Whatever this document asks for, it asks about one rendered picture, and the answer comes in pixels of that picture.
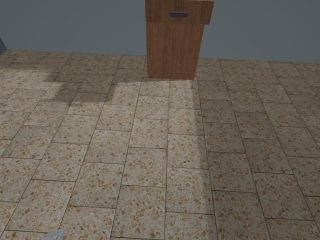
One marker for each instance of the cabinet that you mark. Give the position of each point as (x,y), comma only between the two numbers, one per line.
(173,49)

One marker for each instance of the drawer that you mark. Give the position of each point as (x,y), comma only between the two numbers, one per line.
(199,11)

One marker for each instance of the handle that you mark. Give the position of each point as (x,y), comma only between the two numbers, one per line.
(183,14)

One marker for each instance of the left robot hand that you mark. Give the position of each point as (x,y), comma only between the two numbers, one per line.
(54,235)

